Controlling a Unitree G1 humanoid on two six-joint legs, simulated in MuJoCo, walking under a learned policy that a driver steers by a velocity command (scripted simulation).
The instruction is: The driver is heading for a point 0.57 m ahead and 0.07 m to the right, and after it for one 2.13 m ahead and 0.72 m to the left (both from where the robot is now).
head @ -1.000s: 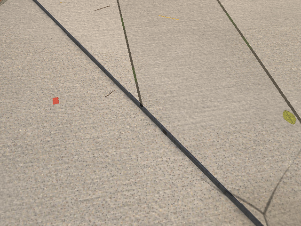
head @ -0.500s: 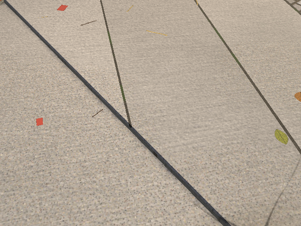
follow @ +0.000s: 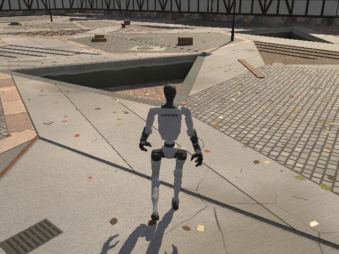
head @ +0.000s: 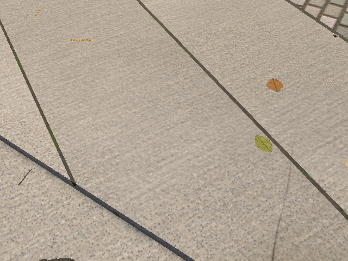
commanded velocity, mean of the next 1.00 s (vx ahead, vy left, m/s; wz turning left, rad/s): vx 0.49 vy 0.00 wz -0.26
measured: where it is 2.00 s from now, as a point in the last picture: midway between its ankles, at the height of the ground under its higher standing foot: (173, 114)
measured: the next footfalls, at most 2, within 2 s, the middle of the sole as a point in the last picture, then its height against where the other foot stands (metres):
left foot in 0.40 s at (151, 248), level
right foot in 0.74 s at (223, 258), level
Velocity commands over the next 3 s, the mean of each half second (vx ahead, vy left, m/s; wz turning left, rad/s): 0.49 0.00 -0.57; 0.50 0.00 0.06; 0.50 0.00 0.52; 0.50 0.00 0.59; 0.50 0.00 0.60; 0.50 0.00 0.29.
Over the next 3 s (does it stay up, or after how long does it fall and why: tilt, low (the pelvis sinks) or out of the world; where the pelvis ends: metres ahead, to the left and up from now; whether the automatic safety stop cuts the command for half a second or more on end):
stays up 1.54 0.32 0.07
